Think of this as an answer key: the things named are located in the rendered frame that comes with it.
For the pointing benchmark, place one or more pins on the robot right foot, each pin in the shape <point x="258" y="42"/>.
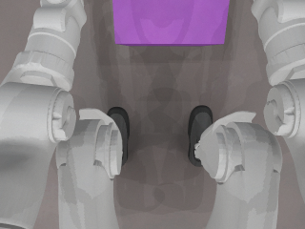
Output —
<point x="200" y="119"/>

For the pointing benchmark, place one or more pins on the left robot upper arm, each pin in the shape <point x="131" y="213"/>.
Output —
<point x="33" y="120"/>

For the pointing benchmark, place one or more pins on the right robot upper arm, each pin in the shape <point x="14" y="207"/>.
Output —
<point x="284" y="115"/>

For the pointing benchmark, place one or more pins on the robot right thigh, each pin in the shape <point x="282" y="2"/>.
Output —
<point x="240" y="155"/>

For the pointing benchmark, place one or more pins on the left robot forearm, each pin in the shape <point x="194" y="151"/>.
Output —
<point x="52" y="45"/>

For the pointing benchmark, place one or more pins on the right robot forearm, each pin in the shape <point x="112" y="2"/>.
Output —
<point x="281" y="28"/>

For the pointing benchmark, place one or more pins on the carton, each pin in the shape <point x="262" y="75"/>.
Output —
<point x="170" y="23"/>

